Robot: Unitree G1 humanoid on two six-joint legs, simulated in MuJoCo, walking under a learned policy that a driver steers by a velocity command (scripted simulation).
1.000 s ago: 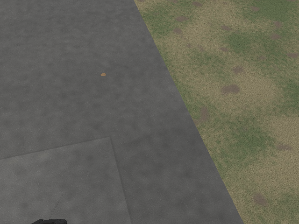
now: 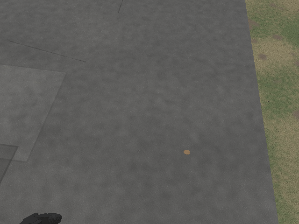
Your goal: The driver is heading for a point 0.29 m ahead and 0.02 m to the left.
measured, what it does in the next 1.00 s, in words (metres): walks ahead: right foot, then left foot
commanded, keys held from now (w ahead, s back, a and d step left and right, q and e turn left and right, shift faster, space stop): w+q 0.08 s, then no key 0.92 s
